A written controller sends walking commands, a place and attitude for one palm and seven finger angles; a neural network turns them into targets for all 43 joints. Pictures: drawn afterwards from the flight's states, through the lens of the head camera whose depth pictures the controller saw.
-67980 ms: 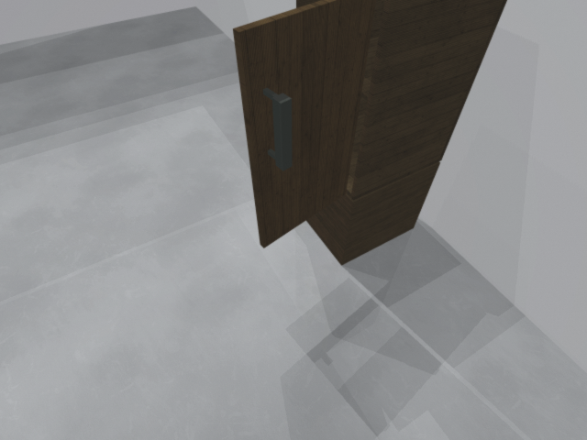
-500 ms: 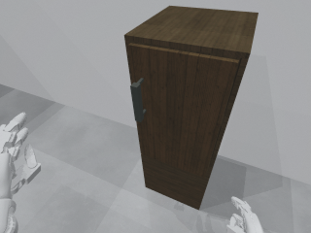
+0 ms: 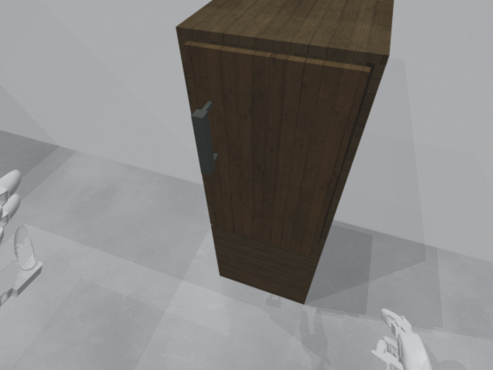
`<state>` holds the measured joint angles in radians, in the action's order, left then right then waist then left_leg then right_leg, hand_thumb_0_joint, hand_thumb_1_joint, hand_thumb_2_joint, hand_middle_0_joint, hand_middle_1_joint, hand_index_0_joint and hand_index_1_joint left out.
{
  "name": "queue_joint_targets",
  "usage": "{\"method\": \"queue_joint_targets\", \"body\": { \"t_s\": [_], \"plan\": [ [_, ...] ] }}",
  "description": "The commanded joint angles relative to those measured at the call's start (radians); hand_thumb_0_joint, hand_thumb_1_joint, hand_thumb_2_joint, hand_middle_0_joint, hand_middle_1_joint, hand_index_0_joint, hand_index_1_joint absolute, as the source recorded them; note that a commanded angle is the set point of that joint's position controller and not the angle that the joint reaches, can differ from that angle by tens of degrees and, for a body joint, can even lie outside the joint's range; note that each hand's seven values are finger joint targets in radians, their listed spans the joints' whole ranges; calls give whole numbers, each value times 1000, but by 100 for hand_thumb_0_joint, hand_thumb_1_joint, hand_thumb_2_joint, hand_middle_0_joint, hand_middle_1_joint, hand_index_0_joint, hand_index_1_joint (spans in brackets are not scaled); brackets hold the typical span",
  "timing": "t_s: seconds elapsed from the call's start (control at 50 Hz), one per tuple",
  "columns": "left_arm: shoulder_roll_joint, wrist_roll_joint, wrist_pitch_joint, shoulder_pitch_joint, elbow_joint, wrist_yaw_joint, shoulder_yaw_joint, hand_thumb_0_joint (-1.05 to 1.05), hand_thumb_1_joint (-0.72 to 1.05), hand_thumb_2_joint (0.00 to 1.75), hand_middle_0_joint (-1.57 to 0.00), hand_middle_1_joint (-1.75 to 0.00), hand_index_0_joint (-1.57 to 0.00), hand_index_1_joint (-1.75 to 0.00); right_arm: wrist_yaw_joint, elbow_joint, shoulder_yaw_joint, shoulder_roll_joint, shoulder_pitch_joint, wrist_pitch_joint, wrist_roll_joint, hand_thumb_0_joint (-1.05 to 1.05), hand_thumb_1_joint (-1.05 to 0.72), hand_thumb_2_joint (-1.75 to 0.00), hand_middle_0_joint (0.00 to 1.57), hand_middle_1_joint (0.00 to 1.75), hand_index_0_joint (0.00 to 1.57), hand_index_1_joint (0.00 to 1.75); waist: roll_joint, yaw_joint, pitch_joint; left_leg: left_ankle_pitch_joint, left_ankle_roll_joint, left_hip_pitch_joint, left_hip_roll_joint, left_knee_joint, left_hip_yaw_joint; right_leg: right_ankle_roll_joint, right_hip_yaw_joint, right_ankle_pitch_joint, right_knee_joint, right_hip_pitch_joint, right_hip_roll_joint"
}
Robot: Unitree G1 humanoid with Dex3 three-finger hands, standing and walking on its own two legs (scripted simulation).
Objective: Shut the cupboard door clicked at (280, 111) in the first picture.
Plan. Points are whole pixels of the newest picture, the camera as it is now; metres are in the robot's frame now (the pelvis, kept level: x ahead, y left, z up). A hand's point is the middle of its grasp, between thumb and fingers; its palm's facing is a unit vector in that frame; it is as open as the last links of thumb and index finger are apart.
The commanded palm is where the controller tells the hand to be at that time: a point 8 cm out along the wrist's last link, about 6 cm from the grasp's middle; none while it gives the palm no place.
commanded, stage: step back with the hand held close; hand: left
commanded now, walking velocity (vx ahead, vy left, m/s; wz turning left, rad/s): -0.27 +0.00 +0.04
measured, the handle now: (208, 139) +0.57 +0.13 +0.05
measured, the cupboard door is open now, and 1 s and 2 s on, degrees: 0 0 0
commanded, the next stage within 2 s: stop stepping back and stand still in 1.10 s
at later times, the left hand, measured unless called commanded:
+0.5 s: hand out of the picture +0.11 +0.28 +0.16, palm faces +0.50 -0.77 -0.41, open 7.4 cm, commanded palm +0.05 +0.31 +0.18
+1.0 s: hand out of the picture +0.04 +0.28 +0.18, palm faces +0.45 -0.80 -0.39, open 7.4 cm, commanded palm -0.02 +0.33 +0.18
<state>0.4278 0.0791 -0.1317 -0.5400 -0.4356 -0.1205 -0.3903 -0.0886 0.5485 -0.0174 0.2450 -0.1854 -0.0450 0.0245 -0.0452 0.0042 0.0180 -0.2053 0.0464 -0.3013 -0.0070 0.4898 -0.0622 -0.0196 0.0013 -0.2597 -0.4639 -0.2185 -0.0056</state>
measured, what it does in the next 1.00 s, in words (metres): walks backwards: right foot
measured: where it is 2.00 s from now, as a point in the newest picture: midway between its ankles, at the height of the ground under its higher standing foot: outside the picture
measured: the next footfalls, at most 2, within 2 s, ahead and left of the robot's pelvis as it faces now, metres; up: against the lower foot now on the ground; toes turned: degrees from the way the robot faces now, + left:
right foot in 0.78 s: -0.10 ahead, -0.13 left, +0.00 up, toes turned +7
left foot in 1.30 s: -0.06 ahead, +0.12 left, +0.00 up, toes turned +2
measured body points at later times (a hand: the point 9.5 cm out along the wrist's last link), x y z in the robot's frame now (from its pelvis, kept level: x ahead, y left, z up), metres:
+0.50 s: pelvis -0.07 +0.00 -0.01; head -0.07 +0.02 +0.43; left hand +0.08 +0.31 +0.19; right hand +0.09 -0.23 -0.10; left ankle +0.03 +0.09 -0.73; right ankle -0.01 -0.13 -0.74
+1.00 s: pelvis -0.14 +0.02 -0.02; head -0.15 +0.05 +0.43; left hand +0.01 +0.32 +0.19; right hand +0.04 -0.22 -0.08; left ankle +0.03 +0.09 -0.74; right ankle -0.14 -0.13 -0.74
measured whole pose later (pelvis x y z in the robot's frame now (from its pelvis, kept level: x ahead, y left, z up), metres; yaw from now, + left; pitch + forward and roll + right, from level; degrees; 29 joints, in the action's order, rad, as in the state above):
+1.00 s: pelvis -0.14 +0.02 -0.02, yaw +4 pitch -1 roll -5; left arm 0.45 0.05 -0.29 -0.51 -0.54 -0.14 -0.40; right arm -0.08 0.65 -0.01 0.20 -0.20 0.09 -0.01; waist -0.02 -0.01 0.02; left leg -0.01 0.06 -0.52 0.03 0.54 -0.03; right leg -0.02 0.03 -0.34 -0.58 -0.23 0.09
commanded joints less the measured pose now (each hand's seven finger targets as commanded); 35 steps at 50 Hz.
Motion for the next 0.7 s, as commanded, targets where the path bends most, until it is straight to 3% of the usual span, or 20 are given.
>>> {"method": "queue_joint_targets", "body": {
  "t_s": [0.0, 0.02, 0.1, 0.12, 0.16, 0.2, 0.26, 0.3, 0.32, 0.38, 0.4, 0.42, 0.48, 0.5, 0.54, 0.58, 0.6, 0.64, 0.68],
  "plan": [
    [213, 1, -78, 2, -217, -33, -174, 0, 90, 90, -20, -30, -20, -30, -13, -165, -37, 117, 96, 53, -7, 0, -90, -90, 20, 30, 20, 30, -22, 12, 136, 174, 0, 30, 105, -80, 102, 16, 50, 259, 27, 26, -42],
    [181, -1, -83, 3, -217, -33, -145, 0, 90, 90, -20, -30, -20, -30, -11, -163, -30, 109, 86, 55, -3, 0, -90, -90, 20, 30, 20, 30, -16, 6, 128, 132, 1, -5, 111, -95, 119, 18, 44, 221, 14, 38, -43],
    [208, -14, -109, 21, -224, -43, -183, 0, 90, 90, -20, -30, -20, -30, -15, -163, -36, 126, 85, 78, -10, 0, -90, -90, 20, 30, 20, 30, -61, 6, 83, -155, 21, -158, 128, -170, 157, 14, 45, 95, -7, 84, -12],
    [177, -16, -115, 17, -218, -43, -160, 0, 90, 90, -20, -30, -20, -30, -14, -160, -29, 116, 74, 82, -8, 0, -90, -90, 20, 30, 20, 30, -58, 1, 75, -209, 26, -202, 135, -188, 173, 14, 38, 81, -29, 106, -13],
    [171, -25, -128, 41, -222, -45, -160, 0, 90, 90, -20, -30, -20, -30, -13, -160, -31, 122, 71, 97, -9, 0, -90, -90, 20, 30, 20, 30, -83, 0, 55, -332, 39, -278, 151, -219, 196, 11, 37, 45, -63, 133, 3],
    [186, -35, -141, 68, -236, -45, -175, 0, 90, 90, -20, -30, -20, -30, -14, -155, -37, 132, 74, 113, -13, 0, -90, -90, 20, 30, 20, 30, -107, 2, 48, -421, 48, -343, 168, -240, 216, 7, 34, 20, -96, 162, 22],
    [156, -44, -152, 81, -233, -46, -156, 0, 90, 90, -20, -30, -20, -30, -11, -145, -35, 127, 58, 133, -16, 0, -90, -90, 20, 30, 20, 30, -108, 0, 49, -477, 56, -405, 178, -232, 227, 9, 40, 2, -142, 188, 26],
    [183, -48, -160, 85, -250, -47, -180, 0, 90, 90, -20, -30, -20, -30, -8, -137, -41, 131, 52, 146, -19, 0, -90, -90, 20, 30, 20, 30, -80, 1, 63, -483, 49, -382, 163, -198, 217, 16, 59, -33, -120, 155, 23],
    [154, -47, -163, 89, -255, -46, -155, 0, 90, 90, -20, -30, -20, -30, -5, -136, -35, 119, 47, 149, -19, 0, -90, -90, 20, 30, 20, 30, -68, -4, 55, -487, 45, -386, 153, -183, 218, 24, 68, -65, -110, 135, 12],
    [162, -47, -172, 96, -261, -54, -156, 0, 90, 90, -20, -30, -20, -30, 1, -119, -36, 110, 38, 159, -28, 0, -90, -90, 20, 30, 20, 30, -1, -9, 29, -405, 18, -292, 98, -56, 169, 56, 155, -160, 12, -32, -45],
    [193, -46, -176, 101, -274, -56, -177, 0, 90, 90, -20, -30, -20, -30, 2, -109, -39, 114, 43, 161, -33, 0, -90, -90, 20, 30, 20, 30, 28, -8, 39, -359, 4, -229, 86, -17, 157, 67, 184, -179, 54, -93, -67],
    [167, -42, -180, 101, -272, -58, -148, 0, 90, 90, -20, -30, -20, -30, 5, -101, -30, 94, 37, 161, -33, 0, -90, -90, 20, 30, 20, 30, 62, -13, 43, -299, -8, -190, 74, 11, 151, 76, 187, -179, 75, -134, -93],
    [179, -38, -188, 114, -269, -68, -144, 0, 90, 90, -20, -30, -20, -30, 9, -86, -32, 96, 33, 159, -32, 0, -90, -90, 20, 30, 20, 30, 59, -23, 45, -250, -20, -90, 56, 60, 132, 78, 181, -210, 123, -239, -108],
    [200, -38, -191, 113, -268, -73, -162, 0, 90, 90, -20, -30, -20, -30, 6, -81, -35, 104, 34, 160, -34, 0, -90, -90, 20, 30, 20, 30, 19, -25, 34, -267, -20, -91, 64, 26, 149, 71, 158, -235, 118, -253, -90],
    [185, -37, -201, 88, -269, -73, -161, 0, 90, 90, -20, -30, -20, -30, 3, -89, -31, 102, 44, 165, -29, 0, -90, -90, 20, 30, 20, 30, -34, -21, 51, -342, 2, -178, 115, -104, 212, 39, 82, -216, 30, -147, -22],
    [186, -42, -210, 71, -282, -68, -192, 0, 90, 90, -20, -30, -20, -30, -2, -97, -37, 121, 61, 176, -26, 0, -90, -90, 20, 30, 20, 30, -181, -9, 84, -500, 51, -379, 223, -294, 329, 8, 14, -74, -216, 95, 76],
    [212, -41, -219, 62, -287, -63, -220, 0, 90, 90, -20, -30, -20, -30, -5, -98, -42, 119, 69, 184, -31, 0, -90, -90, 20, 30, 20, 30, -195, 2, 107, -488, 67, -403, 263, -327, 378, 5, 11, -41, -280, 138, 94],
    [196, -35, -226, 38, -293, -49, -215, 0, 90, 90, -20, -30, -20, -30, 2, -95, -50, 117, 63, 196, -35, 0, -90, -90, 20, 30, 20, 30, -160, 1, 137, -453, 70, -372, 279, -289, 346, 10, 24, -57, -295, 147, 99],
    [185, -29, -221, -5, -260, -38, -216, 0, 90, 90, -20, -30, -20, -30, 8, -91, -52, 117, 65, 198, -36, 0, -90, -90, 20, 30, 20, 30, -155, 0, 102, -481, 57, -403, 268, -272, 302, 25, 24, -96, -240, 157, 95]
  ]
}}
